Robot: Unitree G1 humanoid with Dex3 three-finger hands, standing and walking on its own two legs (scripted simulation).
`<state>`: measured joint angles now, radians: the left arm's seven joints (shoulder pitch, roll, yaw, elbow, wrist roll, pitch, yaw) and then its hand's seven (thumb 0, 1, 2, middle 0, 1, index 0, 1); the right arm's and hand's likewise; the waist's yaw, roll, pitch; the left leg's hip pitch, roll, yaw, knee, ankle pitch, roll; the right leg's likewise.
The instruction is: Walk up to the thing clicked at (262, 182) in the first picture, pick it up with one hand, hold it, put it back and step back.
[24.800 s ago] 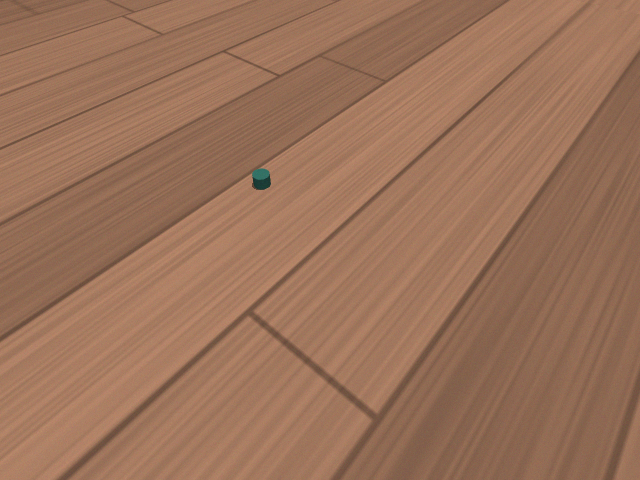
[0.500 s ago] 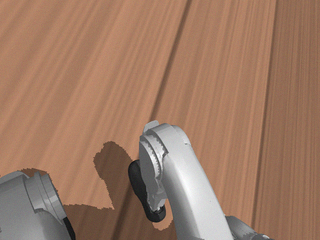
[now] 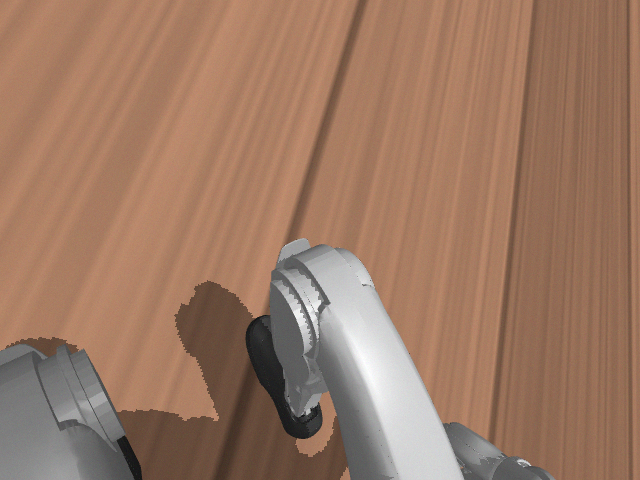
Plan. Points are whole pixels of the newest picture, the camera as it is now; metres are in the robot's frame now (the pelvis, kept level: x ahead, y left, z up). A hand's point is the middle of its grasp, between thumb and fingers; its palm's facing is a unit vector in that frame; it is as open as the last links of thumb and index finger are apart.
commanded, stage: open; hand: left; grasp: from above
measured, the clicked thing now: out of the picture +0.46 +0.30 -0.27
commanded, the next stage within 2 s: withdraw in 0.70 s
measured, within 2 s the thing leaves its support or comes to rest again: neither
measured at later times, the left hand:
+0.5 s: hand out of the picture +0.44 +0.30 -0.25, palm faces -0.44 -0.15 -0.89, open 13.8 cm
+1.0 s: hand out of the picture +0.46 +0.30 -0.24, palm faces -0.36 -0.15 -0.92, open 13.9 cm
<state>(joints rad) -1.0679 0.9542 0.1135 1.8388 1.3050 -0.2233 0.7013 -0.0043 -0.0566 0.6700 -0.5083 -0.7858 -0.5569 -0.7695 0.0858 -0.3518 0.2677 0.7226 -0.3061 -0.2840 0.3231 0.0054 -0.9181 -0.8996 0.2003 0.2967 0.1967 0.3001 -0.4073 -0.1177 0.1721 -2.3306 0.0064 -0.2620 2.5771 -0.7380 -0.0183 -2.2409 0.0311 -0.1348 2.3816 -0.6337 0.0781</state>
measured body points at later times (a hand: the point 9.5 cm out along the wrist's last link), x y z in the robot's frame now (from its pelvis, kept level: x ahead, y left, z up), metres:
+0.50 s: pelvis +0.00 +0.00 +0.00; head +0.28 +0.12 +0.33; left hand +0.46 +0.30 -0.20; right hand +0.04 -0.25 -0.05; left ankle +0.06 +0.13 -0.26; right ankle +0.12 -0.13 -0.26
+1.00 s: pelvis +0.00 +0.00 +0.01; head +0.28 +0.12 +0.34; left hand +0.47 +0.31 -0.18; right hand +0.04 -0.26 -0.04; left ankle +0.06 +0.13 -0.26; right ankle +0.12 -0.13 -0.26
